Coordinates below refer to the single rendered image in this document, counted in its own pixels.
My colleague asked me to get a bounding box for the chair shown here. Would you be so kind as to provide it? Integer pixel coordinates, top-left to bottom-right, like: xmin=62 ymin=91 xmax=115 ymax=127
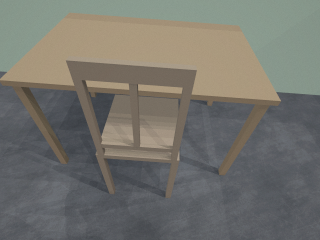
xmin=66 ymin=56 xmax=197 ymax=198

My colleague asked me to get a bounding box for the table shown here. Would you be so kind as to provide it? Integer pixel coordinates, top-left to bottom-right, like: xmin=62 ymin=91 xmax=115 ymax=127
xmin=0 ymin=12 xmax=281 ymax=176

